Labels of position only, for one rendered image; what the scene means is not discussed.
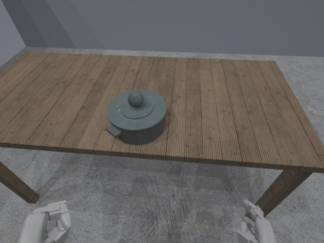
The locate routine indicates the pot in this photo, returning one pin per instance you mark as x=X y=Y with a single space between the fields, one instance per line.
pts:
x=138 y=138

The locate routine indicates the lid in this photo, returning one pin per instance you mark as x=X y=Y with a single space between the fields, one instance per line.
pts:
x=134 y=119

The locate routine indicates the robot left hand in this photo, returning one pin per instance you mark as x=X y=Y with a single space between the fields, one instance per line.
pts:
x=36 y=228

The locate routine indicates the table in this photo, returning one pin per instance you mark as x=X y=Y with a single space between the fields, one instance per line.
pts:
x=219 y=111

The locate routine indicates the robot right hand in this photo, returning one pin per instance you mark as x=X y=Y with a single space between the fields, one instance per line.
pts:
x=261 y=229

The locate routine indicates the knob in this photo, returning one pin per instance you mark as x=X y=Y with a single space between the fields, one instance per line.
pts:
x=135 y=99

